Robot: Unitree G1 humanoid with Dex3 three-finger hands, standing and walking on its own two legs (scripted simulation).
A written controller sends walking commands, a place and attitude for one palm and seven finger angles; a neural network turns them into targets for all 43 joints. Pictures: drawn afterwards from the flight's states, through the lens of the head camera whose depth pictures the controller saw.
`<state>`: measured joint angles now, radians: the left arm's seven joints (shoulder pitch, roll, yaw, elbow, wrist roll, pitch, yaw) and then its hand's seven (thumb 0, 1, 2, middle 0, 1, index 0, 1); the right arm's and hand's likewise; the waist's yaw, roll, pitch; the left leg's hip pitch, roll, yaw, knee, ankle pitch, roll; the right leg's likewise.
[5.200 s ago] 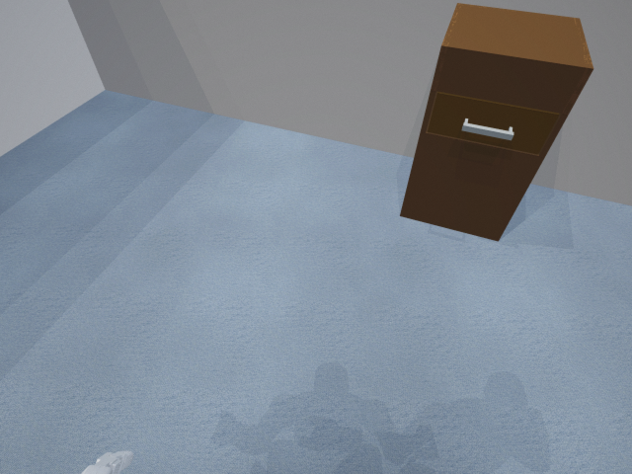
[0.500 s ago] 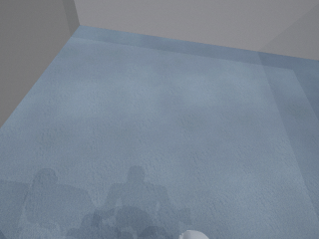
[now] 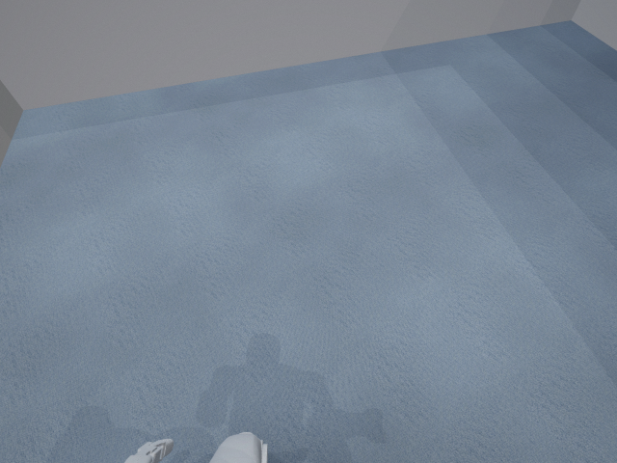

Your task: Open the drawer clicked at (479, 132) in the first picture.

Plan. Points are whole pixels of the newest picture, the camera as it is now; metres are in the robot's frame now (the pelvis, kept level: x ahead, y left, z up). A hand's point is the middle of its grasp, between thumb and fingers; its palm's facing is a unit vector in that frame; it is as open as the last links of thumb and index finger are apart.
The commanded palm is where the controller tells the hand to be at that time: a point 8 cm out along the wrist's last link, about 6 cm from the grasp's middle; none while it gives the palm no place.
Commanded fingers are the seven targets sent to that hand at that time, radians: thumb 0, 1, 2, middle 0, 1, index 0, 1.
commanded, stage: walk to a spot facing it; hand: left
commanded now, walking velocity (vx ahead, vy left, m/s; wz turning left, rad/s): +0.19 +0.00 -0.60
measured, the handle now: out of the picture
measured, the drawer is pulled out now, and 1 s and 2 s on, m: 0.00 0.00 0.00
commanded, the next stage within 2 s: turn to face it in 0.64 s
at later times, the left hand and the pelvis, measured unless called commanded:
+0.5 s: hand (167, 447) +0.16 +0.24 -0.18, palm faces -0.25 -0.95 -0.18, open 7.4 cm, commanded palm none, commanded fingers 0.00 0.90 0.90 -0.20 -0.30 -0.20 -0.30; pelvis +0.06 +0.05 +0.00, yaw -18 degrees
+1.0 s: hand (280, 351) +0.30 +0.07 -0.15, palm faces -0.48 -0.85 -0.22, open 7.4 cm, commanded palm none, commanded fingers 0.00 0.90 0.90 -0.20 -0.30 -0.20 -0.30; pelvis +0.12 -0.02 +0.00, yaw -26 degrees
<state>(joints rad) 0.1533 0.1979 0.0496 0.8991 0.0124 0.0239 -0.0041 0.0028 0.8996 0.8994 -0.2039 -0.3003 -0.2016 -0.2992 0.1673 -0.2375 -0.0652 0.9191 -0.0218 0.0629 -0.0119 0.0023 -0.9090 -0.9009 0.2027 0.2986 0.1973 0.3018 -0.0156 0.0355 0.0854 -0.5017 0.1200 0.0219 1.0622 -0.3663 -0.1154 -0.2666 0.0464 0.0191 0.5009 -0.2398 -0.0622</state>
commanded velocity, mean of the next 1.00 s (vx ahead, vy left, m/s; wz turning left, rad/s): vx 0.03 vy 0.00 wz -0.25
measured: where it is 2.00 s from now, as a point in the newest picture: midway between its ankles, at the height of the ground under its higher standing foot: outside the picture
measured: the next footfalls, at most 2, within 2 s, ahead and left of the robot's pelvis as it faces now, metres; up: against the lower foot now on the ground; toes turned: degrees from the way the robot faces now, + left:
left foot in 0.22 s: +0.06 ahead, +0.14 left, +0.00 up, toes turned -4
right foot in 0.70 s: +0.11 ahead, -0.11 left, +0.00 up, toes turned -33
